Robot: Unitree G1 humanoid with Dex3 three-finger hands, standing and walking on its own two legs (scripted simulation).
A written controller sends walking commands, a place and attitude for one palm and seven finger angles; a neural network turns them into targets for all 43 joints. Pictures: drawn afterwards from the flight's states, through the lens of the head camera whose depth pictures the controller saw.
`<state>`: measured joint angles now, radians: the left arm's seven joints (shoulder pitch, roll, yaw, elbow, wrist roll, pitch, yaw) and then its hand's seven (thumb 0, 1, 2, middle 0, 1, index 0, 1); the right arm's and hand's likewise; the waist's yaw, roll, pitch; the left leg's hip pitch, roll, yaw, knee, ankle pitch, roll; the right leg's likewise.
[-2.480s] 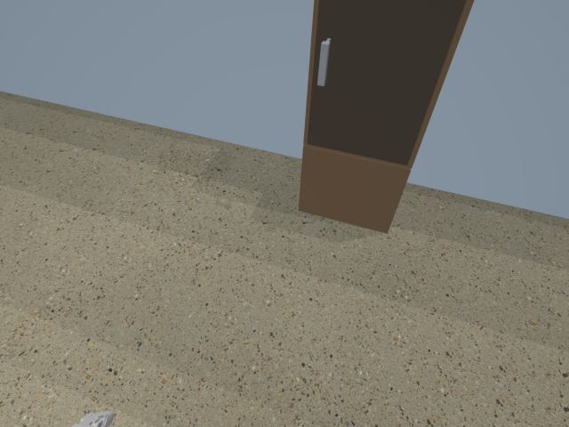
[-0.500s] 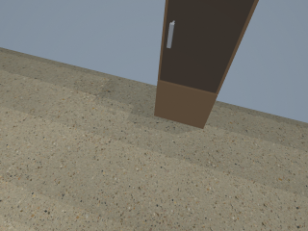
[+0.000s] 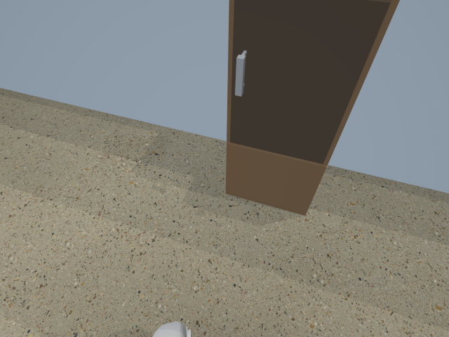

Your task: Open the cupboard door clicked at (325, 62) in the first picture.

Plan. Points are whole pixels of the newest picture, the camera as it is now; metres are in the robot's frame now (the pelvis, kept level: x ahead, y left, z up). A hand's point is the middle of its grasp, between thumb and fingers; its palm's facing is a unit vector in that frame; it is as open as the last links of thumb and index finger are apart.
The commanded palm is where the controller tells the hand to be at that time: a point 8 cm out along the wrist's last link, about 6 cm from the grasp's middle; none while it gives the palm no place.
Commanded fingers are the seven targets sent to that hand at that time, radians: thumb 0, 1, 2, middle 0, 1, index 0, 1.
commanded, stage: turn to face it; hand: left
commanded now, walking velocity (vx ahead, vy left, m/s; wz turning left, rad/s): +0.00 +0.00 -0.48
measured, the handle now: (241, 73) +0.89 -0.03 +0.01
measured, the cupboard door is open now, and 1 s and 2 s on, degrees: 0 0 0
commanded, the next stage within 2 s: take the last steps up to it in 0.50 s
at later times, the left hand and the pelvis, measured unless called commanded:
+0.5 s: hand out of the picture +0.14 +0.20 -0.17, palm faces -0.13 -0.97 -0.21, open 7.4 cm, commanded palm none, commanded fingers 0.00 0.90 0.90 -0.20 -0.30 -0.20 -0.30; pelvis +0.07 +0.02 +0.00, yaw -12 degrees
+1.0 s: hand out of the picture +0.15 +0.17 -0.19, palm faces -0.20 -0.97 -0.15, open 7.4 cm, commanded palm none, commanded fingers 0.00 0.90 0.90 -0.20 -0.30 -0.20 -0.30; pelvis +0.12 +0.00 +0.00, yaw -16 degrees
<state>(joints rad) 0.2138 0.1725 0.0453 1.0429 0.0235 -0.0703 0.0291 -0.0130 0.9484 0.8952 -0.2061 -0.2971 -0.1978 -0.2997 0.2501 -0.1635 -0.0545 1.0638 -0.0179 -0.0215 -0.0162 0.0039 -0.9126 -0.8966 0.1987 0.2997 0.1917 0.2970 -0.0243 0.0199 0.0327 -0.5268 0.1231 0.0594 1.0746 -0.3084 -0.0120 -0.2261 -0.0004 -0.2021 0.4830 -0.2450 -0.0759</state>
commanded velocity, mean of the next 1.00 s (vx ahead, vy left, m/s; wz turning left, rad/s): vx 0.13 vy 0.01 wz -0.21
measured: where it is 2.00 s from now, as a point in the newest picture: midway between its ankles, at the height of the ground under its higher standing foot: (245, 323)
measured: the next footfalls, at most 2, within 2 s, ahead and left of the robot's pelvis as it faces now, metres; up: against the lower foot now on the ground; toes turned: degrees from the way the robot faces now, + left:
left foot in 0.18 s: +0.17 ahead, +0.12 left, +0.00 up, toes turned +4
right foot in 0.58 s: +0.09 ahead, -0.13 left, +0.00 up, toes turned -19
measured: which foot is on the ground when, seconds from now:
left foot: up 0.00-0.16, down 0.18-0.58, up 0.60-0.94, down 0.96-1.00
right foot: down 0.00-0.20, up 0.22-0.56, down 0.58-0.98, up 1.00-1.00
